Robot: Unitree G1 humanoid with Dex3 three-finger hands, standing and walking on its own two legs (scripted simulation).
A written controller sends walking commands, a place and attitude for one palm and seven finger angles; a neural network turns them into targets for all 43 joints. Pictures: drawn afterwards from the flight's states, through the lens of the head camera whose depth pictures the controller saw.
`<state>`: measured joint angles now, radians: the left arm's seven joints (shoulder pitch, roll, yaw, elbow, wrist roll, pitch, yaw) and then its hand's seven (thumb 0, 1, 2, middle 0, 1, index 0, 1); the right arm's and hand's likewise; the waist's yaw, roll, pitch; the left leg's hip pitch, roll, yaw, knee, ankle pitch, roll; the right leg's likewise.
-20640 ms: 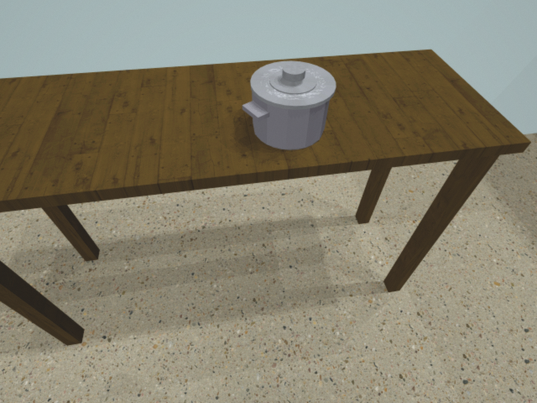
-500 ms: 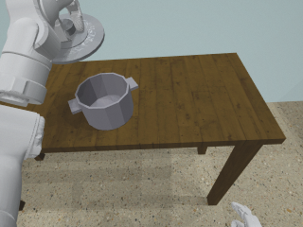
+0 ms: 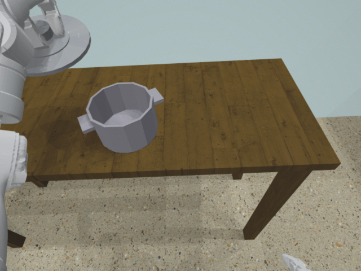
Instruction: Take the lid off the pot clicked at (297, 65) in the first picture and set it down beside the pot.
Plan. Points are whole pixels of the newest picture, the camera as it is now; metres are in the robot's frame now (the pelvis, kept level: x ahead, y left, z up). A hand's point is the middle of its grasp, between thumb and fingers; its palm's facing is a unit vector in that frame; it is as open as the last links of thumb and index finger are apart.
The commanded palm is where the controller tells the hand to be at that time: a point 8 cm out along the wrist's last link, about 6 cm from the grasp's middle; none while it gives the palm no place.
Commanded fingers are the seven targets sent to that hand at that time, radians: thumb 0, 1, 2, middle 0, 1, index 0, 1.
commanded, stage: move the lid sideways beside the pot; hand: left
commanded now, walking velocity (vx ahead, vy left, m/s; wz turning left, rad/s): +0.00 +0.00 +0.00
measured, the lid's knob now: (38, 31) +0.49 +0.25 +0.29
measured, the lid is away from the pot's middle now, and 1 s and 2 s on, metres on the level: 0.12 0.21 0.24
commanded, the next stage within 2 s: lower the lid onto the table in 1.24 s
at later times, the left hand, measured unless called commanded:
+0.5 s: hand out of the picture +0.45 +0.29 +0.31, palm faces -0.12 -0.04 -0.99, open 6.6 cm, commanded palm +0.43 +0.30 +0.38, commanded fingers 0.00 0.64 1.01 -0.85 -0.99 -0.98 -1.05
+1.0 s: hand out of the picture +0.44 +0.33 +0.31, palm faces -0.15 -0.05 -0.99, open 6.6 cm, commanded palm +0.43 +0.35 +0.38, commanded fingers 0.00 0.64 1.01 -0.85 -0.99 -0.98 -1.05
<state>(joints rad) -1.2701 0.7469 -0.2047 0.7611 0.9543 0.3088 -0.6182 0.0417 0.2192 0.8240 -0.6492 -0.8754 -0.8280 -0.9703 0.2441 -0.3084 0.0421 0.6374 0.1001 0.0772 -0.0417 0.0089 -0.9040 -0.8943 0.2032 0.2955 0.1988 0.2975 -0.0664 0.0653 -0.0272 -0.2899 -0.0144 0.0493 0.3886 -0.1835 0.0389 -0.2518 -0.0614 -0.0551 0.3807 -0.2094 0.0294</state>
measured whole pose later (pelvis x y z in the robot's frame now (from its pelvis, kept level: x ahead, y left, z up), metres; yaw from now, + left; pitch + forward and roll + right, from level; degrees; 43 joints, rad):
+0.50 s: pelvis +0.00 +0.00 +0.00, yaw +0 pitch +5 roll +0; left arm -1.23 0.86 -0.14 0.78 0.98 0.25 -0.63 0.04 0.22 0.82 -0.65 -0.87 -0.83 -0.97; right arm 0.23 -0.31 0.05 0.63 0.11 0.11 -0.05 0.01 -0.90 -0.89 0.20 0.30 0.20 0.30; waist -0.06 0.06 -0.02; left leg -0.30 -0.01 0.04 0.39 -0.19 0.04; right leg -0.25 -0.05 -0.06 0.36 -0.20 0.03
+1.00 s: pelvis +0.00 +0.00 +0.00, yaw +0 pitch +6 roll -1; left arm -1.25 0.96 -0.08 0.89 1.00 0.17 -0.62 0.04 0.22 0.82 -0.65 -0.87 -0.83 -0.97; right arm 0.26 -0.32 0.05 0.64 0.11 0.14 -0.06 0.01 -0.90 -0.89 0.20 0.30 0.20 0.30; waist -0.08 0.07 -0.01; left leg -0.31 0.00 0.04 0.40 -0.19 0.04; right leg -0.25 -0.05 -0.06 0.35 -0.20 0.03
